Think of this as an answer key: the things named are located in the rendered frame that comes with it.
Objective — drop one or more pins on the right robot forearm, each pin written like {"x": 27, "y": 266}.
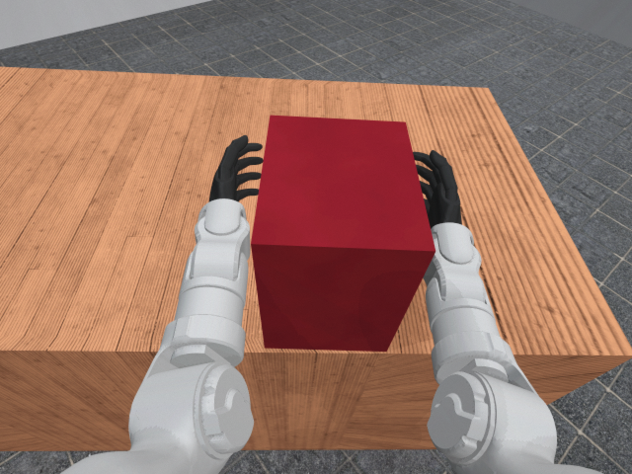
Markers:
{"x": 461, "y": 318}

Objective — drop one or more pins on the robot left upper arm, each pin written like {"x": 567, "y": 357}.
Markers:
{"x": 183, "y": 421}

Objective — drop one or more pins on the left robot forearm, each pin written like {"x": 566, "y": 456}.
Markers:
{"x": 208, "y": 321}

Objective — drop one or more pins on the carton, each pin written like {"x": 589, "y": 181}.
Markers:
{"x": 341, "y": 238}

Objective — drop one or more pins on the robot right upper arm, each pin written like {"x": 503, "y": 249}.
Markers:
{"x": 484, "y": 425}

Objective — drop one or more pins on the robot left hand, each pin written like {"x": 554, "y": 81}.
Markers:
{"x": 226, "y": 181}

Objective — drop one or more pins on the robot right hand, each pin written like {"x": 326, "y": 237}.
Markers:
{"x": 443, "y": 202}

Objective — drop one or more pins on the pedestal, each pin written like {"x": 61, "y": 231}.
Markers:
{"x": 102, "y": 178}

